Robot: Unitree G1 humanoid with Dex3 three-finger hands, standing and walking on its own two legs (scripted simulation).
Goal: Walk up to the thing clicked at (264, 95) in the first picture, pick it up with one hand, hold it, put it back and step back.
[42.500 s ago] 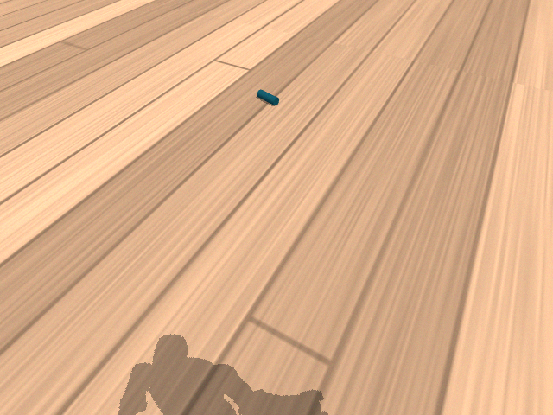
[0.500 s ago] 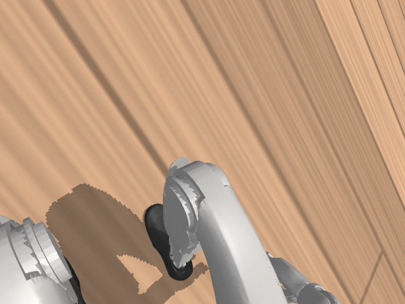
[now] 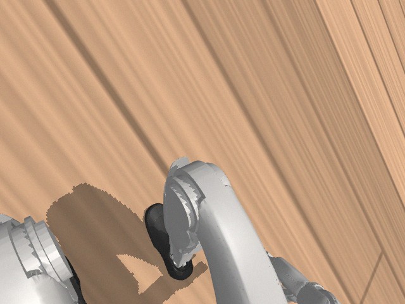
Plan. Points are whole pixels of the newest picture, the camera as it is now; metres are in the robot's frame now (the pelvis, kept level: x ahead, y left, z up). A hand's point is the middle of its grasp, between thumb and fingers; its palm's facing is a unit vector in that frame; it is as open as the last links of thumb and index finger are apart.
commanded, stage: close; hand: left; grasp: from above
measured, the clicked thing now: out of the picture +0.46 +0.38 -0.28
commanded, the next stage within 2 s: settle in 0.22 s
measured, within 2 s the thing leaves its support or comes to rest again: leaves its support in 0.58 s
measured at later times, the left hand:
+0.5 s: hand out of the picture +0.44 +0.38 -0.24, palm faces -0.44 -0.15 -0.88, open 8.6 cm
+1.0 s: hand out of the picture +0.44 +0.40 -0.16, palm faces -0.45 -0.11 -0.88, open 8.4 cm
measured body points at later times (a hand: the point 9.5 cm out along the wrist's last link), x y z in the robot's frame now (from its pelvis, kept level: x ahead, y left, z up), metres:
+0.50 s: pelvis +0.00 +0.00 +0.00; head +0.28 +0.15 +0.32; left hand +0.46 +0.38 -0.19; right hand +0.08 -0.25 -0.06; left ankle +0.07 +0.13 -0.27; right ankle +0.11 -0.11 -0.27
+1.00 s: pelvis +0.00 +0.00 +0.01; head +0.24 +0.14 +0.37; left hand +0.46 +0.40 -0.11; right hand +0.12 -0.25 -0.06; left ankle +0.07 +0.13 -0.27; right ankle +0.11 -0.11 -0.27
